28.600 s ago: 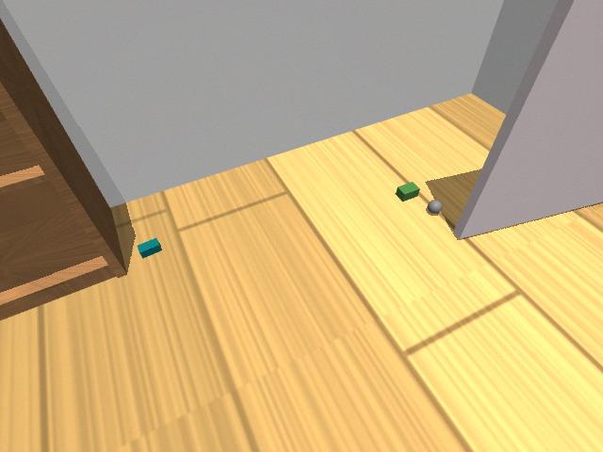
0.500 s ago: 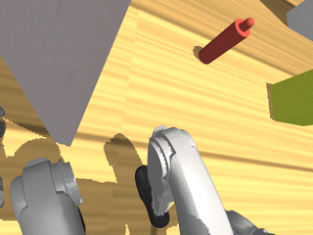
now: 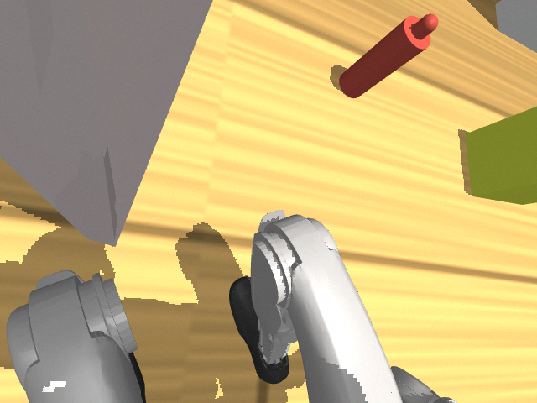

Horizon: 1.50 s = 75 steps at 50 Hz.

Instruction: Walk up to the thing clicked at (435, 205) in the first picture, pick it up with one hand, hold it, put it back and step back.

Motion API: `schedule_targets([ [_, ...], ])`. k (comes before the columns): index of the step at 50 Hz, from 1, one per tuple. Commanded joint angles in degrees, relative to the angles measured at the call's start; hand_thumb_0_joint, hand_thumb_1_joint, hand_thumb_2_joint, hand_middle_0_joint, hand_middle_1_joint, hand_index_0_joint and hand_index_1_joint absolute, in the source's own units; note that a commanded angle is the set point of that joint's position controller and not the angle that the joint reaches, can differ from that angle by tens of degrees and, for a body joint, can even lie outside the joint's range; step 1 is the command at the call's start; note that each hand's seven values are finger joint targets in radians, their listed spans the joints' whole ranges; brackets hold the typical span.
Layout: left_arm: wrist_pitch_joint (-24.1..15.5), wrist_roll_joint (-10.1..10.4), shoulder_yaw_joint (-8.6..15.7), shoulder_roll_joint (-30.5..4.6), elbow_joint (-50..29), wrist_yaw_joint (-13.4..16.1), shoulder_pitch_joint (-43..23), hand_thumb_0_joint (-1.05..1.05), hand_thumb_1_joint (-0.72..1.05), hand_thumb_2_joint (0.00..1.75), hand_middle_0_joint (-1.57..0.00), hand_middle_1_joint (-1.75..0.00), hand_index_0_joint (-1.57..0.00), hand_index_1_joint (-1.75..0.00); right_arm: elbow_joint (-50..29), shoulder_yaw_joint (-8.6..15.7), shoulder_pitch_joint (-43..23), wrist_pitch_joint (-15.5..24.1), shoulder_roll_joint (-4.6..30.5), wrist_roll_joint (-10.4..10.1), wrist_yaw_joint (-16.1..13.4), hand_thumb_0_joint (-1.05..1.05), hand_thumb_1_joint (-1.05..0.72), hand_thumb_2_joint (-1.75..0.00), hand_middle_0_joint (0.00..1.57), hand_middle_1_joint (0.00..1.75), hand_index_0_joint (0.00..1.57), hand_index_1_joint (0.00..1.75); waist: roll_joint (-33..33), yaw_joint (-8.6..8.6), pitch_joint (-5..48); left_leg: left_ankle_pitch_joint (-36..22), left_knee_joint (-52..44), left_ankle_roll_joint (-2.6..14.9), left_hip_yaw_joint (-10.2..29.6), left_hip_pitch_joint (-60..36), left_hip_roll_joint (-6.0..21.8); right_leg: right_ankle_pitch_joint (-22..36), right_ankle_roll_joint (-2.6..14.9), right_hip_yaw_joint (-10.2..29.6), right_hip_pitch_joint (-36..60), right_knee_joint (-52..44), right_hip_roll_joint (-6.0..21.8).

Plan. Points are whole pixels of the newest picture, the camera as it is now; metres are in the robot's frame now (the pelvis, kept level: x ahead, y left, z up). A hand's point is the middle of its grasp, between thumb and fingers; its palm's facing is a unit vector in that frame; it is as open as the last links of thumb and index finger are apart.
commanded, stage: open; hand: left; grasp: from above
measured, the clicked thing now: out of the picture +0.43 +0.31 -0.26
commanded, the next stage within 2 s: withdraw in 0.18 s
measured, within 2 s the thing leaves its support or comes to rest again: neither
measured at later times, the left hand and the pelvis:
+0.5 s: hand out of the picture +0.41 +0.33 -0.24, palm faces -0.38 -0.18 -0.91, open 13.9 cm; pelvis +0.00 +0.00 +0.00, yaw +0 degrees
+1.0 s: hand out of the picture +0.38 +0.32 -0.04, palm faces -0.47 -0.12 -0.87, open 14.0 cm; pelvis -0.02 -0.01 +0.08, yaw +8 degrees
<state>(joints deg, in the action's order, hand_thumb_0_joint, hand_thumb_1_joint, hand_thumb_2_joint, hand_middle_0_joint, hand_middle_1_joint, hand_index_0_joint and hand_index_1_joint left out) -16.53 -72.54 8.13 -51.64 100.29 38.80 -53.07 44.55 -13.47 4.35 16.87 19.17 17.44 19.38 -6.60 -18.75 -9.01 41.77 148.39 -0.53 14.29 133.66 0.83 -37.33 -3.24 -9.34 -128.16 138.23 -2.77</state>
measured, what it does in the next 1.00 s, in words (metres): rises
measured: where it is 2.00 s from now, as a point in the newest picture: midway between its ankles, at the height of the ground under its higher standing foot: (203, 382)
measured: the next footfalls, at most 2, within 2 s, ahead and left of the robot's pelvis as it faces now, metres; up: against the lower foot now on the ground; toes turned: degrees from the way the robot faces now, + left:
none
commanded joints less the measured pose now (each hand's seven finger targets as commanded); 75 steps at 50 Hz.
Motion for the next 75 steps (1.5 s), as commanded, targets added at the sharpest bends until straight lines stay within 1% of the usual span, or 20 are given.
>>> schedule_targets([
  [1,-1.2,-1.0,-0.5,-10.6,-5.6,4.0,-12.8,0.0,-0.48,0.97,-0.08,-1.02,-0.09,-1.01,0.6,5.3,9.3,0.3,18.5,-0.3,-0.5,0.0,-0.88,-0.9,0.2,0.3,0.2,0.3,25.7,-2.82,37.2,-11.3,-16.0,0.73,-5.8,-26.5,1.1,12.5,4.22,-6.5,19.9,-11.6,-2.7],
  [10,3.7,-2.6,-1.6,-9.5,-4.8,8.5,-14.5,0.0,-0.47,0.95,-0.06,-1.02,-0.08,-1.0,0.9,6.3,7.4,0.9,19.2,-0.2,0.4,0.0,-0.88,-0.89,0.2,0.3,0.2,0.3,28.3,-2.56,35.0,-10.1,-17.7,0.07,-4.9,-26.7,1.3,11.2,4.44,-6.7,15.0,-10.6,-2.3],
  [16,6.7,-1.0,2.4,-12.6,-3.5,7.9,-14.3,0.0,-0.48,0.96,-0.06,-1.0,-0.08,-0.98,0.1,6.8,8.4,2.3,20.1,-0.6,1.3,0.0,-0.9,-0.9,0.2,0.3,0.2,0.3,26.0,-3.5,34.8,-10.9,-15.6,0.81,-6.3,-24.6,1.1,12.5,3.95,-5.8,17.8,-11.5,-2.0],
  [17,6.9,-0.4,3.4,-13.2,-4.3,7.4,-13.8,0.0,-0.48,0.96,-0.06,-1.0,-0.08,-0.98,0.4,7.3,8.8,2.2,20.0,-0.9,1.3,0.0,-0.9,-0.9,0.2,0.3,0.2,0.3,27.3,-2.49,36.1,-11.6,-16.3,0.65,-6.2,-25.2,1.2,12.6,4.08,-5.4,18.5,-11.6,-2.0],
  [23,6.3,2.1,5.4,-13.4,-14.5,1.0,-11.3,0.0,-0.52,0.99,-0.07,-1.0,-0.07,-0.99,0.6,9.1,10.1,1.7,18.3,-1.5,1.2,0.0,-0.91,-0.9,0.2,0.3,0.2,0.3,35.3,0.1,45.5,-15.3,-17.3,-0.06,-6.9,-32.4,0.8,15.4,4.48,-5.4,20.5,-10.1,-1.3],
  [27,6.1,5.0,2.2,-7.3,-31.2,-3.3,-6.2,0.0,-0.53,0.99,-0.07,-1.0,-0.07,-1.0,1.1,13.1,11.3,-0.2,17.4,-3.9,0.6,0.0,-0.91,-0.9,0.2,0.3,0.2,0.3,38.6,3.3,52.6,-17.7,-19.9,-0.34,-8.5,-35.4,0.7,17.7,5.24,-3.8,21.2,-12.3,-1.3],
  [29,6.8,7.0,-2.1,-2.2,-41.8,-5.9,-6.1,0.0,-0.53,1.0,-0.07,-1.0,-0.07,-1.0,-0.9,14.3,10.5,-1.6,16.1,-6.6,0.4,0.0,-0.9,-0.9,0.2,0.3,0.2,0.3,39.4,6.01,58.8,-21.3,-21.5,-0.3,-9.5,-37.5,0.5,20.4,5.73,-2.4,21.5,-13.2,-1.4],
  [34,11.2,6.1,-4.0,0.6,-35.4,-10.6,-9.2,0.0,-0.52,1.0,-0.08,-0.99,-0.07,-1.0,-0.8,16.2,15.0,-7.2,15.1,-10.1,-1.1,0.0,-0.9,-0.9,0.2,0.3,0.2,0.3,26.5,4.88,50.9,-16.3,-24.5,1.27,-9.6,-31.0,0.2,16.5,5.43,-0.9,18.4,-17.8,-1.1],
  [37,12.6,8.5,-7.4,6.4,-35.8,-14.1,-11.1,0.0,-0.53,1.01,-0.08,-1.01,-0.08,-1.02,-2.3,16.3,15.5,-9.1,13.7,-10.8,-2.3,0.0,-0.9,-0.9,0.2,0.3,0.2,0.3,20.7,4.75,48.2,-12.2,-27.2,1.98,-9.6,-29.4,-0.5,12.7,5.38,-0.2,20.2,-20.9,-0.9],
  [42,12.2,9.1,-7.3,3.7,-31.3,-21.6,-8.7,0.0,-0.55,1.04,-0.09,-1.01,-0.08,-1.03,-5.2,16.8,13.3,-11.3,11.6,-12.2,-5.8,0.0,-0.91,-0.91,0.2,0.3,0.2,0.3,11.5,6.08,44.4,-3.1,-30.0,3.11,-11.6,-23.2,-1.9,0.2,5.36,3.7,25.2,-26.7,-0.8],
  [48,8.8,8.3,-8.2,3.1,-31.4,-25.7,-10.1,0.0,-0.56,1.04,-0.08,-1.02,-0.06,-1.04,-7.0,15.0,11.6,-12.9,10.0,-12.8,-10.2,0.0,-0.9,-0.9,0.2,0.3,0.2,0.3,8.4,6.62,38.5,-0.6,-31.6,3.14,-12.8,-20.6,-2.6,-4.3,5.61,5.0,24.6,-30.0,-0.2],
  [54,3.1,5.4,-7.7,1.9,-33.3,-23.5,-15.7,0.0,-0.55,1.03,-0.08,-1.0,-0.07,-1.02,-5.7,14.5,12.1,-13.0,9.5,-12.2,-12.8,0.0,-0.9,-0.9,0.2,0.3,0.2,0.3,15.3,6.52,43.4,-2.8,-31.4,2.28,-12.7,-25.9,-2.3,0.2,5.81,4.0,20.8,-26.1,0.4],
  [61,-0.7,0.5,-7.9,2.1,-24.5,-15.3,-20.6,0.0,-0.54,1.01,-0.07,-1.02,-0.07,-1.02,-3.4,13.7,14.0,-12.4,10.6,-10.0,-13.2,0.0,-0.9,-0.9,0.2,0.3,0.2,0.3,19.6,4.27,45.4,-6.4,-28.1,1.44,-12.1,-30.1,-2.2,3.8,6.0,1.8,15.5,-21.6,0.6],
  [63,-1.0,-0.9,-5.0,-1.3,-24.5,-12.2,-22.2,0.0,-0.46,0.93,-0.15,-0.94,-0.15,-0.94,-2.7,13.7,14.6,-12.0,11.6,-9.1,-12.9,0.0,-0.88,-0.89,0.2,0.3,0.2,0.3,22.1,4.71,48.0,-8.4,-27.6,1.15,-11.9,-32.5,-2.2,5.8,5.69,0.7,15.0,-20.1,0.9],
  [65,-0.5,-1.3,-4.3,-0.7,-22.3,-9.6,-20.2,0.0,-0.3,1.02,-0.27,-0.78,-0.24,-0.79,-2.4,14.0,15.0,-11.4,11.7,-8.4,-12.5,0.0,-0.88,-0.89,0.2,0.3,0.2,0.3,25.3,4.48,48.4,-8.7,-27.9,0.67,-11.6,-34.8,-2.1,6.2,5.74,0.1,13.7,-18.1,1.0],
  [67,0.3,-1.6,-1.8,-3.1,-25.1,-6.7,-21.7,0.0,-0.35,0.91,-0.25,-0.78,-0.22,-0.79,-1.7,14.5,15.1,-10.9,12.2,-7.9,-12.0,0.0,-0.88,-0.89,0.2,0.3,0.2,0.3,29.3,4.82,50.7,-9.4,-28.3,0.33,-11.4,-37.4,-1.9,7.2,5.53,-0.5,12.7,-16.9,1.1],
  [68,1.2,-1.3,-0.3,-3.4,-26.2,-5.7,-21.6,0.0,-0.3,0.93,-0.25,-0.7,-0.22,-0.73,-1.5,15.0,15.4,-10.5,12.3,-7.4,-11.5,0.0,-0.88,-0.89,0.2,0.3,0.2,0.3,30.4,4.39,52.7,-10.4,-28.3,0.31,-11.3,-38.8,-1.8,8.3,5.16,-1.0,12.8,-16.1,1.5],
  [70,3.5,0.3,1.9,-4.7,-29.9,-4.2,-19.1,0.0,-0.24,0.94,-0.25,-0.69,-0.23,-0.72,-2.4,16.1,14.9,-10.3,12.4,-7.7,-10.8,0.0,-0.88,-0.89,0.2,0.3,0.2,0.3,34.3,6.58,59.3,-12.4,-29.4,0.0,-11.4,-43.0,-1.7,10.0,5.73,-0.5,13.6,-15.4,1.7],
  [74,8.3,6.8,2.2,-2.0,-33.9,-5.5,-17.8,0.0,-0.09,0.96,-0.25,-0.66,-0.23,-0.68,-2.6,17.3,15.8,-9.9,11.8,-8.1,-9.1,0.0,-0.88,-0.89,0.2,0.3,0.2,0.3,33.2,7.27,63.1,-14.7,-29.4,0.43,-12.5,-43.5,-1.3,13.2,6.13,0.7,16.9,-17.7,1.7],
  [75,9.4,9.0,3.0,-2.3,-36.8,-6.6,-15.5,0.0,-0.03,0.99,-0.26,-0.67,-0.23,-0.69,-2.6,17.9,16.6,-10.1,11.9,-8.9,-9.1,0.0,-0.88,-0.9,0.2,0.3,0.2,0.3,33.4,9.12,65.7,-16.4,-30.1,0.7,-13.2,-43.5,-1.4,14.5,6.1,1.2,19.8,-19.5,1.5],
])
